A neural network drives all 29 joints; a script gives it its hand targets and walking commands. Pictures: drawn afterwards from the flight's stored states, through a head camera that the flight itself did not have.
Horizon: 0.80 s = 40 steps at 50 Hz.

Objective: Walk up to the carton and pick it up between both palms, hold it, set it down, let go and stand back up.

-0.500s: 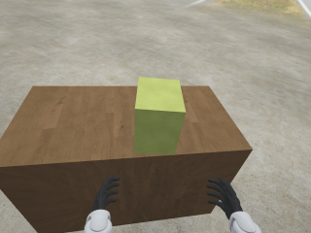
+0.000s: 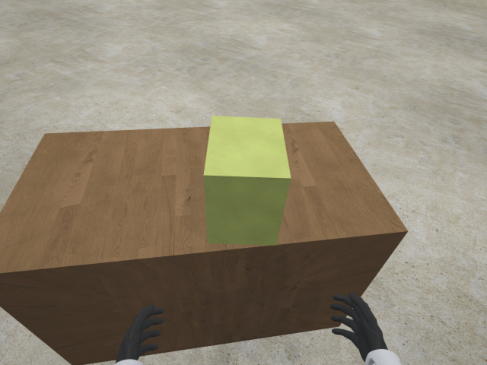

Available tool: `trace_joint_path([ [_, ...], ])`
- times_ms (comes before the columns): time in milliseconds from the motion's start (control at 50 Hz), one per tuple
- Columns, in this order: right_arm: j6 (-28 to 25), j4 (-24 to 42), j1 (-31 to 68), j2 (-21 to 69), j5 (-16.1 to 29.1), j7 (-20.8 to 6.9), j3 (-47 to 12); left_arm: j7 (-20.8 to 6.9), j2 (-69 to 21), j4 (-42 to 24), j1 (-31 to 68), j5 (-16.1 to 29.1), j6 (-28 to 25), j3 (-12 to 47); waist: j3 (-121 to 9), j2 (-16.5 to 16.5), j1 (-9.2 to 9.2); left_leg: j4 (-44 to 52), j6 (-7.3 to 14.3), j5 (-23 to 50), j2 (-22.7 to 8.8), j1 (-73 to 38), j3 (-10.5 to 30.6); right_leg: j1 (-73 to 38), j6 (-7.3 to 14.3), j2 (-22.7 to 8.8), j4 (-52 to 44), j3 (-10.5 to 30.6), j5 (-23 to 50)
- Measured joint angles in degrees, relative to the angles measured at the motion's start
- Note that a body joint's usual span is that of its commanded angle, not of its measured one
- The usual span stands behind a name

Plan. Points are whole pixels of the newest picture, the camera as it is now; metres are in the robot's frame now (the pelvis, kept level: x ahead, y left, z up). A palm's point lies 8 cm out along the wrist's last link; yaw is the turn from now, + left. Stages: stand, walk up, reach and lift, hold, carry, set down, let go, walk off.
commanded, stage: set down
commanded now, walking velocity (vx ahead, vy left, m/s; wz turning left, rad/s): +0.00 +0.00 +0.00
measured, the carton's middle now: (244, 181) +0.54 +0.01 -0.01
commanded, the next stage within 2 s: let go in 1.12 s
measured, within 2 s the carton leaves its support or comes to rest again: neither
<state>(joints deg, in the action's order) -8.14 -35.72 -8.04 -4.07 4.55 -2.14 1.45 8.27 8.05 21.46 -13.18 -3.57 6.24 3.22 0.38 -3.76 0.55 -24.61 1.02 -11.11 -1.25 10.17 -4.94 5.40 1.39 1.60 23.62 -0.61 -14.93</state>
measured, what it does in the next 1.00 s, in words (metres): stands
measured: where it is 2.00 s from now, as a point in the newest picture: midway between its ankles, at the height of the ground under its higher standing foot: outside the picture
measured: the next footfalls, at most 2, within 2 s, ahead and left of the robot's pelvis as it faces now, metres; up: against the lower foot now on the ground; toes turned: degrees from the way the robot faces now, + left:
none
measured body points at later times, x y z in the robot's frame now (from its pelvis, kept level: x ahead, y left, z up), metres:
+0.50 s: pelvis +0.00 +0.00 +0.00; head -0.02 +0.02 +0.45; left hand +0.17 +0.22 -0.08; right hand +0.19 -0.19 -0.06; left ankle +0.03 +0.11 -0.74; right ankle -0.02 -0.10 -0.74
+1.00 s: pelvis +0.00 +0.00 +0.00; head -0.01 +0.02 +0.45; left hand +0.16 +0.22 -0.09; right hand +0.18 -0.20 -0.08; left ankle +0.03 +0.11 -0.74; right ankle -0.02 -0.10 -0.74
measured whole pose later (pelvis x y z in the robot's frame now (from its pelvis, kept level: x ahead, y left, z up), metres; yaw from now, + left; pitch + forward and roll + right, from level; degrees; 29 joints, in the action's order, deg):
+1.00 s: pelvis +0.00 +0.00 +0.00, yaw +0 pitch -3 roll +0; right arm -6.2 -38.4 -9.5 -4.3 4.5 -1.6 1.4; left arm 2.2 10.9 26.3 -14.8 -3.6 7.7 1.0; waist 1.0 -2.9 0.5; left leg -24.6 0.9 -11.5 -1.3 10.1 -4.9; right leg 5.4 1.4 1.6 23.6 -0.6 -15.2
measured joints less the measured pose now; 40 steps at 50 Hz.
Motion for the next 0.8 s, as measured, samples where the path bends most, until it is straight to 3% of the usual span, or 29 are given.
trace_joint_path([
  [320,-2.1,0.0,-1.5,-0.2,0.0,1.4,0.0,-4.6,1.2,0.6,-1.6,0.0,-1.7,-2.3,0.0,0.8,0.00,0.0,-0.1,-0.2,0.0,0.0,0.0,0.0,0.0,0.0,0.0,0.0,-0.2],
  [580,1.9,0.0,-1.5,-0.2,0.0,0.6,0.0,-4.8,2.1,2.0,-1.6,0.0,0.7,-2.2,0.0,0.8,0.00,0.0,-0.1,-0.1,0.0,0.0,0.0,0.0,0.0,0.0,0.0,0.0,-0.1],
  [800,2.2,-1.2,-1.5,-0.2,0.0,0.6,0.0,-6.0,2.5,4.7,-1.6,0.0,1.4,-2.2,0.5,0.8,0.00,0.0,-0.1,-0.2,0.0,0.0,0.0,0.0,0.0,0.0,0.0,0.0,-0.2],
])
